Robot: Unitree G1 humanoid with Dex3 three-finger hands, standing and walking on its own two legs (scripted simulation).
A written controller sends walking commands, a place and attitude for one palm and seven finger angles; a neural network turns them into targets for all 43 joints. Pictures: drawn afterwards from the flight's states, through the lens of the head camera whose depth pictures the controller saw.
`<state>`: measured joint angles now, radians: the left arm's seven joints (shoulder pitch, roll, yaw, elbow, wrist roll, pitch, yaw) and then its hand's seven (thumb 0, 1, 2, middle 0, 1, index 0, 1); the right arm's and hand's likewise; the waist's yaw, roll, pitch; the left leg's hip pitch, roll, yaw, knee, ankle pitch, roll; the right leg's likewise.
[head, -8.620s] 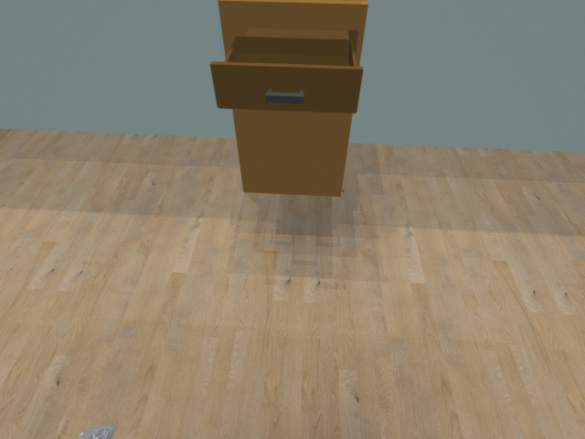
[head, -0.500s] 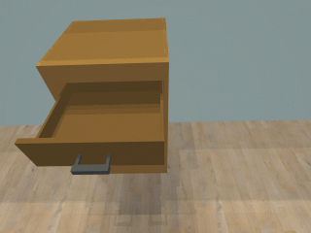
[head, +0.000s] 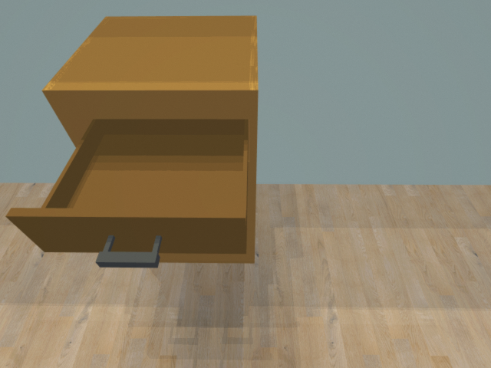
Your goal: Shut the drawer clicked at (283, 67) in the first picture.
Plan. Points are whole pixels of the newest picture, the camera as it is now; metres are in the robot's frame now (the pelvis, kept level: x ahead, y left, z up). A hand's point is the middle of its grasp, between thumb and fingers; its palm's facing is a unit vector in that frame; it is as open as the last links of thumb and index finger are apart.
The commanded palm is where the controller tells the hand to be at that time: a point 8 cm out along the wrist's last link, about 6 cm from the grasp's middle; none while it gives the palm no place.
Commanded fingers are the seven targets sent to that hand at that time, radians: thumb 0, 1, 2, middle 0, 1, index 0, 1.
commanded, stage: look again from close up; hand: left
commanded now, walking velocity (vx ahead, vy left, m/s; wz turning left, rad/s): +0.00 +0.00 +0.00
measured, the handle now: (131, 250) +0.33 +0.25 -0.05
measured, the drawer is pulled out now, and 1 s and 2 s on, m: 0.29 0.29 0.29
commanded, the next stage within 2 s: shuffle to correct the standing spot in 0.62 s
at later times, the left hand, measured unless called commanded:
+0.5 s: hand out of the picture +0.00 +0.18 -0.17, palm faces +0.04 -0.98 -0.19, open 7.3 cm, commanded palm none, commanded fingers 0.00 0.90 0.90 -0.20 -0.30 -0.20 -0.30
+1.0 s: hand out of the picture -0.01 +0.19 -0.18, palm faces +0.06 -0.98 -0.19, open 7.4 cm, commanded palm none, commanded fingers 0.00 0.90 0.90 -0.20 -0.30 -0.20 -0.30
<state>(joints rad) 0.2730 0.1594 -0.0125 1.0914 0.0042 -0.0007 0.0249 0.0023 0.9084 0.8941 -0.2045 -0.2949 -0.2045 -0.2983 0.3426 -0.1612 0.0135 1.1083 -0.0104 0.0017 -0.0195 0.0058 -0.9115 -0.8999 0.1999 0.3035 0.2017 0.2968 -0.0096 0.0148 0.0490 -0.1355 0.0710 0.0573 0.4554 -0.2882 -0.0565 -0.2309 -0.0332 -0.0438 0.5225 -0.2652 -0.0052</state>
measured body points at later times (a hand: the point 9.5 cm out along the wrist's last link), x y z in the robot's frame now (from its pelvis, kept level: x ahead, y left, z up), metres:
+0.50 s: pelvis +0.00 +0.01 +0.00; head +0.01 +0.00 +0.45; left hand +0.00 +0.23 -0.15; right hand -0.01 -0.20 -0.16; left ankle -0.03 +0.15 -0.74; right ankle +0.01 -0.11 -0.74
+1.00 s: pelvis +0.01 +0.02 -0.01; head +0.03 +0.02 +0.44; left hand -0.01 +0.24 -0.16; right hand -0.02 -0.19 -0.17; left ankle -0.03 +0.15 -0.74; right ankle +0.01 -0.11 -0.74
